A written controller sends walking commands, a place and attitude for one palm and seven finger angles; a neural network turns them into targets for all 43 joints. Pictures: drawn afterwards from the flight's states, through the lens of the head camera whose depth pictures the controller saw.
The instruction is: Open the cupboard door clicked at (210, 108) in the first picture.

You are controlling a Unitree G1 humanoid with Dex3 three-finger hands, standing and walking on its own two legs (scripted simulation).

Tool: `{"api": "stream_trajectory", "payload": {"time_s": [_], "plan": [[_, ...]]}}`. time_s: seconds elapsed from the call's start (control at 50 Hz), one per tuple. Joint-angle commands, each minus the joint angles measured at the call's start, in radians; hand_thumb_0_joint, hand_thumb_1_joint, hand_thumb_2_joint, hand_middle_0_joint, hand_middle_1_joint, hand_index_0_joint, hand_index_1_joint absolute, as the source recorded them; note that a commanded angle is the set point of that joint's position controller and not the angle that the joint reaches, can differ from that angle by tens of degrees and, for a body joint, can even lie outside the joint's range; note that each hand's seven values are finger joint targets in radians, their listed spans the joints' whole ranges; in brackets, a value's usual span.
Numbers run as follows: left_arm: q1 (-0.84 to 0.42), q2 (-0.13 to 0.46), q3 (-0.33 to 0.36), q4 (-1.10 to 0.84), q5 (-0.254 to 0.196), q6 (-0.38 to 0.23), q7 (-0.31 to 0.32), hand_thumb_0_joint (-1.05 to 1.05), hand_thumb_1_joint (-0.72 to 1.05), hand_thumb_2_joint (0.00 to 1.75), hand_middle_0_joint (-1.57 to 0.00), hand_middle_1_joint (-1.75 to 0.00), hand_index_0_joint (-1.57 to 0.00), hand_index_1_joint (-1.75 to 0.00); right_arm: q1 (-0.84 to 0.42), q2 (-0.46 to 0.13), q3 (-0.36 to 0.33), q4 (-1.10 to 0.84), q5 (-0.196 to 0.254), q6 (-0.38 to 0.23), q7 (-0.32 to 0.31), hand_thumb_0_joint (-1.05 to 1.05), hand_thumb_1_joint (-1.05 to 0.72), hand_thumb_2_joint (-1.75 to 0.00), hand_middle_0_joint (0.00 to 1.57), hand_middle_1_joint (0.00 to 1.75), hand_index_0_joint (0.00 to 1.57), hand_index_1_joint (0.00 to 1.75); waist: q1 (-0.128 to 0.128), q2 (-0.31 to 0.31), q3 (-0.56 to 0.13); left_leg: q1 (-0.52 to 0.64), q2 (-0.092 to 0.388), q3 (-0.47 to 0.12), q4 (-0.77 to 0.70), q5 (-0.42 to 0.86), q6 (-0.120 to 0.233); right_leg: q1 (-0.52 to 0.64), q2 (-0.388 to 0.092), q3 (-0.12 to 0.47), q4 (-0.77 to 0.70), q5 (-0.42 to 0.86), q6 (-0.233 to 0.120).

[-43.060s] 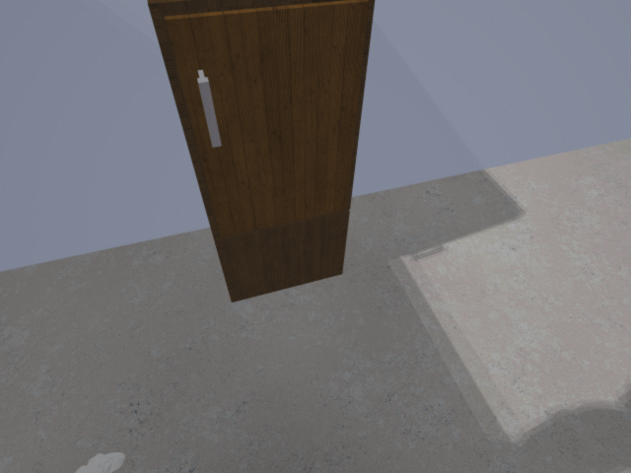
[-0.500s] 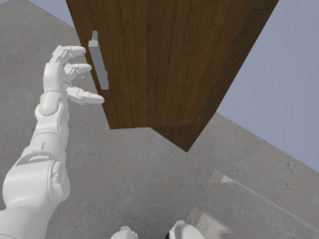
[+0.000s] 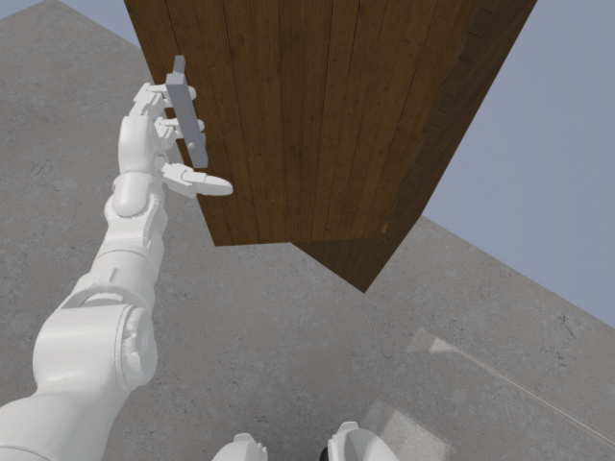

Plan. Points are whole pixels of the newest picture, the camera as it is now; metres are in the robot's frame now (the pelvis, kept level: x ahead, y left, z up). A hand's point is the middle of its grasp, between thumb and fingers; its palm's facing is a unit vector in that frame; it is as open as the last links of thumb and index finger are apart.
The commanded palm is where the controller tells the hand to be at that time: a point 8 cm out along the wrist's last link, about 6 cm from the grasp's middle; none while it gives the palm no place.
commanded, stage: slide the fingers in behind the handle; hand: left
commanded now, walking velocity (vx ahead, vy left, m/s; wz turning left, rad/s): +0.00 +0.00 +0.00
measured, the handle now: (190, 115) +0.56 +0.13 +0.09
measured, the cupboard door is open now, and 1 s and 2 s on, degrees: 42 42 49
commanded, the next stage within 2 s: close the thumb around the handle in 0.78 s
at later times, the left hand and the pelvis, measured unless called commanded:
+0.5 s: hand (205, 143) +0.50 +0.10 +0.09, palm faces +0.02 -1.00 -0.01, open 14.0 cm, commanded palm +0.48 +0.16 +0.09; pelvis +0.00 -0.01 +0.00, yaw +0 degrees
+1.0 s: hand (208, 146) +0.50 +0.10 +0.09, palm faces +0.02 -1.00 -0.01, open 13.7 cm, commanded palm +0.47 +0.15 +0.09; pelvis +0.01 +0.00 +0.00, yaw +0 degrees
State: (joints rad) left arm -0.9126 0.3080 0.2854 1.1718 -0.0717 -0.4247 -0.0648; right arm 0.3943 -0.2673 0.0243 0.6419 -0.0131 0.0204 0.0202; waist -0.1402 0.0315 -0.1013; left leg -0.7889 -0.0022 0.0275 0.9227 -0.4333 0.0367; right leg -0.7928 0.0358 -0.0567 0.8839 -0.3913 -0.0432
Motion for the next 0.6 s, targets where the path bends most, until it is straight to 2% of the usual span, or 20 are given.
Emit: {"api": "stream_trajectory", "payload": {"time_s": [0.0, 0.02, 0.04, 0.06, 0.1, 0.12, 0.14, 0.18, 0.2, 0.22, 0.28, 0.3, 0.32, 0.36, 0.38, 0.4, 0.42, 0.52, 0.54, 0.58], "plan": [[-0.466, 0.181, -0.001, -0.203, 0.001, -0.055, 0.017, 0.00, -0.50, 0.30, -0.30, -1.20, -0.30, -1.20, 0.143, -0.150, -0.054, -0.068, 0.001, -0.016, -0.003, 0.00, -0.90, -0.90, 0.20, 0.30, 0.20, 0.30, -0.024, -0.004, -0.407, 0.220, -0.009, -0.052, -0.096, 0.291, -0.003, 0.217, 0.010, 0.052, -0.102, 0.327, 0.021], [-0.484, 0.173, -0.004, -0.216, 0.001, -0.060, 0.020, 0.00, -0.50, 0.30, -0.30, -1.20, -0.30, -1.20, 0.145, -0.149, -0.057, -0.071, 0.000, -0.018, -0.004, 0.00, -0.90, -0.90, 0.20, 0.30, 0.20, 0.30, -0.029, 0.004, -0.409, 0.228, -0.010, -0.055, -0.095, 0.298, -0.001, 0.214, 0.011, 0.051, -0.099, 0.335, 0.020], [-0.468, 0.201, 0.021, -0.211, 0.003, -0.059, 0.026, 0.00, -0.50, 0.30, -0.30, -1.20, -0.30, -1.20, 0.147, -0.152, -0.057, -0.068, -0.001, -0.017, -0.003, 0.00, -0.90, -0.90, 0.20, 0.30, 0.20, 0.30, -0.015, 0.012, -0.426, 0.231, -0.010, -0.053, -0.095, 0.302, -0.003, 0.223, 0.011, 0.054, -0.099, 0.339, 0.019], [-0.471, 0.208, 0.025, -0.213, 0.002, -0.057, 0.030, 0.00, -0.50, 0.30, -0.30, -1.20, -0.30, -1.20, 0.147, -0.153, -0.057, -0.069, -0.001, -0.016, -0.004, 0.00, -0.90, -0.90, 0.20, 0.30, 0.20, 0.30, -0.022, -0.008, -0.428, 0.219, -0.011, -0.048, -0.093, 0.297, -0.001, 0.235, 0.009, 0.058, -0.103, 0.345, 0.022], [-0.482, 0.186, 0.010, -0.233, 0.000, -0.062, 0.032, 0.00, -0.50, 0.30, -0.30, -1.20, -0.30, -1.20, 0.147, -0.147, -0.058, -0.071, -0.001, -0.020, -0.003, 0.00, -0.90, -0.90, 0.20, 0.30, 0.20, 0.30, -0.022, -0.006, -0.440, 0.212, -0.014, -0.042, -0.093, 0.295, 0.001, 0.258, 0.008, 0.065, -0.105, 0.360, 0.023], [-0.467, 0.212, 0.035, -0.232, 0.001, -0.067, 0.035, 0.00, -0.50, 0.30, -0.30, -1.20, -0.30, -1.20, 0.150, -0.149, -0.059, -0.075, -0.001, -0.020, -0.004, 0.00, -0.90, -0.90, 0.20, 0.30, 0.20, 0.30, -0.012, 0.001, -0.448, 0.214, -0.015, -0.043, -0.090, 0.301, 0.001, 0.263, 0.010, 0.064, -0.099, 0.365, 0.021], [-0.463, 0.195, 0.016, -0.220, 0.002, -0.064, 0.034, 0.00, -0.50, 0.30, -0.30, -1.20, -0.30, -1.20, 0.144, -0.146, -0.056, -0.074, 0.000, -0.020, -0.004, 0.00, -0.90, -0.90, 0.20, 0.30, 0.20, 0.30, -0.019, 0.011, -0.433, 0.209, -0.015, -0.039, -0.093, 0.291, 0.000, 0.256, 0.008, 0.066, -0.105, 0.361, 0.023], [-0.484, 0.180, -0.001, -0.218, 0.005, -0.063, 0.034, 0.00, -0.50, 0.30, -0.30, -1.20, -0.30, -1.20, 0.149, -0.146, -0.058, -0.068, 0.000, -0.021, -0.003, 0.00, -0.90, -0.90, 0.20, 0.30, 0.20, 0.30, -0.031, -0.016, -0.418, 0.192, -0.015, -0.038, -0.092, 0.272, 0.003, 0.257, 0.007, 0.069, -0.112, 0.352, 0.026], [-0.472, 0.180, 0.001, -0.205, 0.006, -0.059, 0.034, 0.00, -0.50, 0.30, -0.30, -1.20, -0.30, -1.20, 0.150, -0.147, -0.058, -0.068, 0.000, -0.022, -0.004, 0.00, -0.90, -0.90, 0.20, 0.30, 0.20, 0.30, -0.029, -0.022, -0.414, 0.178, -0.016, -0.034, -0.094, 0.262, 0.004, 0.265, 0.006, 0.073, -0.116, 0.349, 0.026], [-0.506, 0.178, 0.000, -0.229, 0.001, -0.065, 0.035, 0.00, -0.50, 0.30, -0.30, -1.20, -0.30, -1.20, 0.153, -0.146, -0.057, -0.069, -0.001, -0.025, -0.004, 0.00, -0.90, -0.90, 0.20, 0.30, 0.20, 0.30, -0.032, 0.009, -0.428, 0.194, -0.018, -0.036, -0.094, 0.272, 0.005, 0.265, 0.006, 0.072, -0.111, 0.360, 0.025], [-0.473, 0.217, 0.038, -0.212, -0.001, -0.059, 0.036, 0.00, -0.50, 0.30, -0.30, -1.20, -0.30, -1.20, 0.157, -0.147, -0.058, -0.067, -0.002, -0.026, -0.006, 0.00, -0.90, -0.90, 0.20, 0.30, 0.20, 0.30, -0.016, -0.014, -0.453, 0.176, -0.020, -0.029, -0.091, 0.284, 0.004, 0.306, 0.005, 0.080, -0.111, 0.388, 0.027], [-0.482, 0.202, 0.024, -0.229, -0.002, -0.059, 0.035, 0.00, -0.50, 0.30, -0.30, -1.20, -0.30, -1.20, 0.157, -0.144, -0.058, -0.068, -0.002, -0.026, -0.005, 0.00, -0.90, -0.90, 0.20, 0.30, 0.20, 0.30, -0.025, -0.018, -0.460, 0.173, -0.020, -0.026, -0.090, 0.290, 0.007, 0.320, 0.004, 0.085, -0.113, 0.410, 0.030], [-0.468, 0.190, 0.019, -0.225, -0.002, -0.060, 0.032, 0.00, -0.50, 0.30, -0.30, -1.20, -0.30, -1.20, 0.159, -0.143, -0.058, -0.071, -0.002, -0.028, -0.004, 0.00, -0.90, -0.90, 0.20, 0.30, 0.20, 0.30, -0.020, -0.009, -0.457, 0.180, -0.022, -0.027, -0.090, 0.303, 0.007, 0.317, 0.005, 0.081, -0.108, 0.422, 0.027], [-0.478, 0.167, -0.003, -0.218, 0.001, -0.058, 0.030, 0.00, -0.50, 0.30, -0.30, -1.20, -0.30, -1.20, 0.157, -0.141, -0.059, -0.061, -0.001, -0.028, -0.002, 0.00, -0.90, -0.90, 0.20, 0.30, 0.20, 0.30, -0.028, 0.005, -0.440, 0.189, -0.018, -0.028, -0.088, 0.296, 0.004, 0.285, 0.004, 0.077, -0.110, 0.405, 0.027], [-0.458, 0.201, 0.030, -0.219, -0.002, -0.057, 0.033, 0.00, -0.50, 0.30, -0.30, -1.20, -0.30, -1.20, 0.162, -0.146, -0.062, -0.063, -0.002, -0.027, -0.002, 0.00, -0.90, -0.90, 0.20, 0.30, 0.20, 0.30, -0.018, -0.012, -0.448, 0.181, -0.019, -0.025, -0.089, 0.294, 0.005, 0.304, 0.004, 0.081, -0.114, 0.409, 0.028], [-0.438, 0.209, 0.036, -0.223, -0.005, -0.055, 0.032, 0.00, -0.50, 0.30, -0.30, -1.20, -0.30, -1.20, 0.160, -0.148, -0.061, -0.069, -0.001, -0.026, -0.001, 0.00, -0.90, -0.90, 0.20, 0.30, 0.20, 0.30, -0.013, -0.025, -0.455, 0.170, -0.021, -0.021, -0.093, 0.293, 0.007, 0.326, 0.004, 0.085, -0.115, 0.418, 0.029], [-0.441, 0.222, 0.046, -0.234, -0.005, -0.058, 0.030, 0.00, -0.50, 0.30, -0.30, -1.20, -0.30, -1.20, 0.159, -0.148, -0.060, -0.074, -0.001, -0.026, -0.003, 0.00, -0.90, -0.90, 0.20, 0.30, 0.20, 0.30, -0.009, -0.004, -0.460, 0.174, -0.024, -0.020, -0.092, 0.305, 0.007, 0.335, 0.004, 0.085, -0.111, 0.434, 0.027], [-0.474, 0.158, -0.009, -0.228, -0.010, -0.057, 0.016, 0.00, -0.50, 0.30, -0.30, -1.20, -0.30, -1.20, 0.155, -0.143, -0.060, -0.071, 0.004, -0.027, -0.004, 0.00, -0.90, -0.90, 0.20, 0.30, 0.20, 0.30, -0.032, -0.004, -0.420, 0.199, -0.020, -0.028, -0.095, 0.297, 0.007, 0.283, 0.007, 0.074, -0.117, 0.404, 0.025], [-0.469, 0.170, 0.003, -0.209, -0.012, -0.054, 0.017, 0.00, -0.50, 0.30, -0.30, -1.20, -0.30, -1.20, 0.154, -0.146, -0.060, -0.065, 0.003, -0.028, -0.004, 0.00, -0.90, -0.90, 0.20, 0.30, 0.20, 0.30, -0.026, -0.006, -0.420, 0.194, -0.018, -0.029, -0.094, 0.284, 0.004, 0.277, 0.007, 0.074, -0.117, 0.388, 0.026], [-0.495, 0.185, 0.011, -0.215, -0.013, -0.056, 0.020, 0.00, -0.50, 0.30, -0.30, -1.20, -0.30, -1.20, 0.155, -0.149, -0.061, -0.061, 0.002, -0.030, -0.007, 0.00, -0.90, -0.90, 0.20, 0.30, 0.20, 0.30, -0.035, -0.016, -0.421, 0.185, -0.018, -0.030, -0.092, 0.272, 0.006, 0.273, 0.005, 0.079, -0.120, 0.375, 0.029]]}}
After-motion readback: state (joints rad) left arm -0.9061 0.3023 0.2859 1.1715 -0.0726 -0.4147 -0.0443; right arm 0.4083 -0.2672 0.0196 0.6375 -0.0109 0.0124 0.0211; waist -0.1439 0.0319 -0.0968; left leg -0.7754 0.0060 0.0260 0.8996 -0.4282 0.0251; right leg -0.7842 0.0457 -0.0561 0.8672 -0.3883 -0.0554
